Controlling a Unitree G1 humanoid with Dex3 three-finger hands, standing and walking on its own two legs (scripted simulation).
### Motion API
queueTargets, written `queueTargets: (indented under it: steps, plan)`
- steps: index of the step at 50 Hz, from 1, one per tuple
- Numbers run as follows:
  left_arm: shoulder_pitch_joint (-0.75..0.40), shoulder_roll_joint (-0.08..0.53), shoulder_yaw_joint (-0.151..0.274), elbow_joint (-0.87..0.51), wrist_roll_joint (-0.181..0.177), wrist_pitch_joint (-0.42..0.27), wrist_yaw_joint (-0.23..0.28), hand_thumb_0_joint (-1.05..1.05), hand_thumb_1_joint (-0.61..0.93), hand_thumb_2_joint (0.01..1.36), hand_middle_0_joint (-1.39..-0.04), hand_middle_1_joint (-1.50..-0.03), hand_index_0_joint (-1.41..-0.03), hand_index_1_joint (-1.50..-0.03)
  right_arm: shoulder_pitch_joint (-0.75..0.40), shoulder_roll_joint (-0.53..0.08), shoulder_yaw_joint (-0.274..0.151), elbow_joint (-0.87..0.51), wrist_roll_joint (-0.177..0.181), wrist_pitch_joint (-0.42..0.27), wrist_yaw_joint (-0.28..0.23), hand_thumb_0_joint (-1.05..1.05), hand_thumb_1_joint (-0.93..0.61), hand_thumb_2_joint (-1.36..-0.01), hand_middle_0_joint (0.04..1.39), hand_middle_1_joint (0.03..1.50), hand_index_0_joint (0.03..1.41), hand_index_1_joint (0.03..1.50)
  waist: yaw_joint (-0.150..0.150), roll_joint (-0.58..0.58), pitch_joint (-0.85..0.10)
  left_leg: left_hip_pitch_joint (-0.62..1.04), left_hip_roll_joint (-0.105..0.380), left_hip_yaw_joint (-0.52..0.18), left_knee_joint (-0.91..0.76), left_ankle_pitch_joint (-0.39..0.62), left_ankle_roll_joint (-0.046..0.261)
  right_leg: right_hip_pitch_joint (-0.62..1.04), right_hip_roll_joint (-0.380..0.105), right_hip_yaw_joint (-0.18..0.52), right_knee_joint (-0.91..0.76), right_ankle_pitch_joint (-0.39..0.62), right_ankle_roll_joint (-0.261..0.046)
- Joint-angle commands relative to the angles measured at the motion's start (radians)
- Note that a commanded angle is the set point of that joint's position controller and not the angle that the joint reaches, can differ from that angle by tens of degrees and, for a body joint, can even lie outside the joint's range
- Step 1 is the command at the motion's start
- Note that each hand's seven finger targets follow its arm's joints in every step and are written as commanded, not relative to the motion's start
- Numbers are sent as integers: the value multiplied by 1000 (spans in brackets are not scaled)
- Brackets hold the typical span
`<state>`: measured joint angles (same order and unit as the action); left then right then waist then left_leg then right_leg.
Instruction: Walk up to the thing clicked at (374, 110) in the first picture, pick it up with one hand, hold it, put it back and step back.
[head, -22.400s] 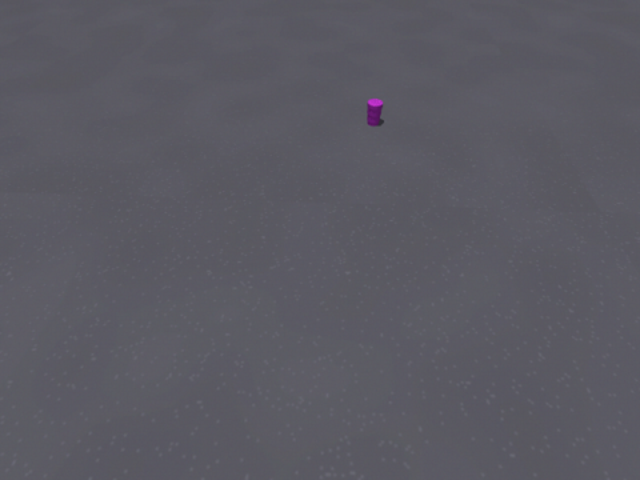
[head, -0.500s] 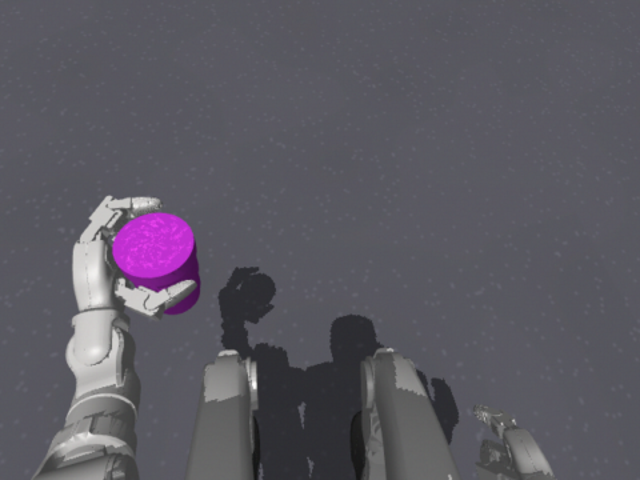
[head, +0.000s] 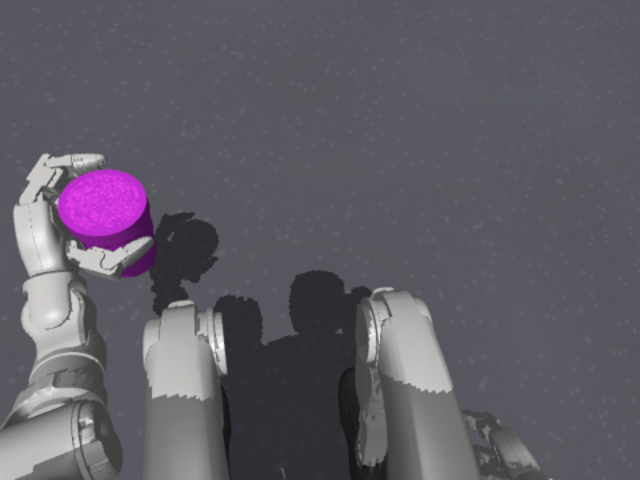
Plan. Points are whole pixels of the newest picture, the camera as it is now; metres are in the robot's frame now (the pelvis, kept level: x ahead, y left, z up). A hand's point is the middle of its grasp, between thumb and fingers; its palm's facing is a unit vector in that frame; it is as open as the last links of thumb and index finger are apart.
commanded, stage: crouch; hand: left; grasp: from the side
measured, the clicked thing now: (118, 231) +0.42 +0.23 -0.09
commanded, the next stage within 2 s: lower in 0.58 s
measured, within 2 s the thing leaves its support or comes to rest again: neither
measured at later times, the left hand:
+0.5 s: hand (121, 230) +0.44 +0.24 -0.14, palm faces +0.21 -0.98 -0.02, open 11.8 cm
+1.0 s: hand (136, 243) +0.44 +0.24 -0.20, palm faces +0.21 -0.98 -0.02, open 11.8 cm
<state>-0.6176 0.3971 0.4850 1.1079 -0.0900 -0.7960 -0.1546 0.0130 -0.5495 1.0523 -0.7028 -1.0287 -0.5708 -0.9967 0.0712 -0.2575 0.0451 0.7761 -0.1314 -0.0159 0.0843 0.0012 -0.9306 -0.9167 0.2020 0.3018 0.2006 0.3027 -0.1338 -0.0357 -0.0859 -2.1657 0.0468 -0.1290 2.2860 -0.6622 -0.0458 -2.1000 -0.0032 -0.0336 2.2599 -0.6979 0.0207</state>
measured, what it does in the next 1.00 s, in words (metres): lowers itself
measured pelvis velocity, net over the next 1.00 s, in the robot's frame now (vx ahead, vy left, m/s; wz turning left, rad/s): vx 0.00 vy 0.01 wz -0.12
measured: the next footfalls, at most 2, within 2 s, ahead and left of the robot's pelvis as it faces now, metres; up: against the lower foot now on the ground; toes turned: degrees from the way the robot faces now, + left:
none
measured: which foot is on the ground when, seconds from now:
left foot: down 0.00-1.00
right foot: down 0.00-1.00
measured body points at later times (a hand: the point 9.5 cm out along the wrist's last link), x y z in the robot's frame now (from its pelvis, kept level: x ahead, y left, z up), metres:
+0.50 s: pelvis +0.00 +0.00 -0.05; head +0.22 +0.07 +0.33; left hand +0.42 +0.30 -0.13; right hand +0.11 -0.28 -0.16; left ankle +0.09 +0.14 -0.33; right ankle +0.10 -0.13 -0.33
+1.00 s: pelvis +0.00 +0.01 -0.07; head +0.23 +0.11 +0.30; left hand +0.42 +0.29 -0.19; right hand +0.11 -0.27 -0.15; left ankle +0.09 +0.14 -0.33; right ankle +0.10 -0.13 -0.33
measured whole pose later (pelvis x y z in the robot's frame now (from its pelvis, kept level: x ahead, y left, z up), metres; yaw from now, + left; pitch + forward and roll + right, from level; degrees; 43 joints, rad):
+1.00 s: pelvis +0.00 +0.01 -0.07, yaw -7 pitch +20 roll -11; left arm -0.61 0.60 0.55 1.24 -0.09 -0.91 -0.12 0.01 -0.55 1.06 -0.70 -1.03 -0.57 -1.00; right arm -0.06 -0.32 0.27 0.69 -0.25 0.03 0.13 0.00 -0.93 -0.91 0.20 0.30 0.20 0.30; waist -0.21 -0.15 0.15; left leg -2.27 0.03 -0.28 2.58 -0.68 -0.05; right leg -2.15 0.05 -0.13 2.45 -0.67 0.06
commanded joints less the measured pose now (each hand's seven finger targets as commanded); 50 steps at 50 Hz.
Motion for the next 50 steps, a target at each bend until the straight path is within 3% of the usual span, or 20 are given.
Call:
queueTargets:
  steps: [1, 4, 5, 10, 11, 14, 17, 21, 27, 28, 29, 32, 33, 34, 36, 38, 41, 46, 47, 50]
  plan:
    - [-358, 279, 48, -254, -21, -119, -5, 0, 70, 1248, -1155, -1326, -1159, -1340, 107, -225, -51, -62, -8, -6, -11, 0, -921, -915, 199, 300, 199, 300, 17, 217, -670, 431, -26, 89, -224, 48, 47, 313, 37, -75, -226, 119, -52]
    - [-338, 263, 53, -238, -34, -117, -14, 0, 71, 1247, -1166, -1334, -1171, -1348, 106, -234, -42, -63, -13, -1, -7, 0, -924, -915, 199, 300, 199, 300, 11, 198, -672, 404, -26, 86, -184, 75, 48, 314, 39, -78, -200, 151, -49]
    - [-348, 296, 68, -244, -37, -118, -18, 0, 72, 1239, -1153, -1321, -1158, -1334, 98, -238, -37, -65, -11, 2, -9, 0, -921, -915, 199, 300, 200, 300, 13, 202, -656, 385, -26, 86, -176, 63, 49, 306, 41, -78, -194, 139, -48]
    - [-333, 290, 69, -223, -38, -120, -22, 0, 103, 1273, -1183, -1355, -1189, -1367, 96, -250, -20, -57, -27, 11, -2, 0, -923, -915, 199, 300, 200, 300, 6, 215, -628, 359, -22, 75, -128, 85, 46, 294, 47, -92, -152, 167, -46]
    - [-327, 323, 91, -220, -38, -120, -20, 0, 94, 1272, -1177, -1356, -1184, -1367, 96, -256, -17, -59, -29, 12, -2, 0, -918, -914, 199, 300, 200, 300, 9, 213, -630, 346, -21, 75, -114, 88, 47, 299, 49, -91, -146, 171, -45]
    - [-298, 297, 65, -204, -31, -118, -31, 0, 122, 1278, -1179, -1361, -1188, -1370, 82, -267, -12, -56, -37, 18, 1, 0, -922, -915, 199, 300, 200, 300, -2, 248, -600, 371, -18, 62, -106, 106, 40, 256, 50, -106, -118, 186, -49]
    - [-294, 334, 93, -237, -39, -122, -30, 0, 117, 1267, -1177, -1355, -1185, -1364, 83, -272, -2, -60, -43, 23, 3, 0, -922, -915, 199, 300, 200, 300, 1, 243, -619, 344, -17, 61, -78, 121, 42, 295, 55, -107, -110, 208, -44]
    - [-278, 306, 69, -230, -42, -118, -34, 0, 116, 1266, -1184, -1362, -1195, -1368, 65, -280, 7, -64, -50, 26, 7, 0, -924, -914, 199, 300, 200, 300, -14, 249, -584, 339, -15, 50, -61, 121, 41, 266, 56, -119, -94, 212, -44]
    - [-300, 339, 70, -263, -37, -136, -20, 0, 104, 1255, -1189, -1363, -1202, -1367, 53, -295, 30, -68, -66, 36, 14, 0, -928, -914, 199, 300, 200, 300, -35, 271, -578, 344, -10, 31, -40, 126, 36, 278, 60, -136, -73, 222, -43]
    - [-294, 355, 84, -260, -36, -136, -14, 0, 99, 1254, -1185, -1355, -1195, -1361, 47, -297, 27, -70, -65, 37, 13, 0, -924, -914, 199, 300, 200, 300, -23, 264, -577, 340, -10, 33, -39, 117, 38, 266, 62, -136, -74, 212, -43]
    - [-279, 329, 63, -244, -35, -136, -15, 0, 93, 1261, -1186, -1363, -1198, -1369, 43, -298, 34, -71, -69, 38, 14, 0, -925, -914, 199, 300, 200, 300, -33, 278, -557, 348, -10, 27, -45, 123, 34, 257, 61, -143, -67, 214, -45]
    - [-275, 344, 73, -237, -38, -140, -7, 0, 100, 1253, -1199, -1363, -1209, -1369, 46, -303, 44, -72, -74, 40, 17, 0, -928, -915, 199, 300, 200, 300, -39, 267, -567, 342, -9, 25, -21, 132, 36, 282, 64, -143, -67, 232, -41]
    - [-275, 320, 51, -235, -37, -141, -8, 0, 108, 1262, -1200, -1370, -1212, -1375, 41, -306, 48, -74, -76, 42, 17, 0, -930, -915, 199, 300, 200, 300, -53, 272, -551, 350, -9, 20, -23, 144, 34, 274, 62, -148, -61, 242, -41]
    - [-296, 349, 62, -262, -33, -148, -3, 0, 109, 1254, -1195, -1362, -1208, -1366, 31, -308, 51, -82, -77, 43, 19, 0, -926, -914, 199, 300, 200, 300, -48, 290, -542, 338, -9, 14, -32, 122, 33, 261, 62, -152, -58, 221, -43]
    - [-268, 355, 67, -216, -30, -145, 5, 0, 36, 1234, -1222, -1405, -1240, -1404, 21, -312, 58, -84, -80, 46, 20, 0, -936, -914, 199, 300, 199, 300, -43, 293, -520, 353, -7, 12, -32, 111, 30, 242, 65, -158, -58, 207, -46]
    - [-255, 335, 52, -144, -28, -151, 11, 0, 27, 1249, -1232, -1417, -1248, -1418, 7, -315, 73, -91, -85, 48, 23, 0, -934, -914, 199, 300, 199, 300, -67, 253, -466, 303, -7, 7, -12, 91, 35, 236, 69, -166, -54, 195, -43]
    - [-249, 354, 64, -106, -26, -176, 29, 0, 24, 1235, -1228, -1408, -1248, -1405, -20, -328, 97, -106, -96, 47, 29, 0, -933, -912, 199, 300, 199, 300, -74, 244, -424, 298, -6, -5, -10, 81, 33, 232, 69, -180, -48, 186, -41]
    - [-278, 425, 79, -82, -16, -223, 38, 0, 61, 1233, -1226, -1404, -1249, -1398, -52, -348, 131, -119, -121, 44, 32, 0, -929, -910, 199, 300, 199, 300, -93, 270, -427, 317, 2, -17, 12, 72, 32, 254, 75, -190, -40, 185, -37]
    - [-289, 458, 100, -93, -16, -232, 44, 0, 52, 1216, -1222, -1389, -1243, -1384, -59, -352, 137, -126, -124, 44, 33, 0, -931, -911, 199, 300, 199, 300, -91, 285, -424, 316, 4, -19, 12, 61, 30, 255, 78, -194, -38, 178, -39]
    - [-299, 475, 108, -85, -16, -258, 54, 0, 61, 1211, -1201, -1380, -1224, -1373, -67, -366, 158, -134, -141, 44, 33, 0, -933, -911, 199, 300, 200, 300, -111, 302, -431, 340, 8, -30, 22, 92, 25, 281, 80, -203, -27, 212, -37]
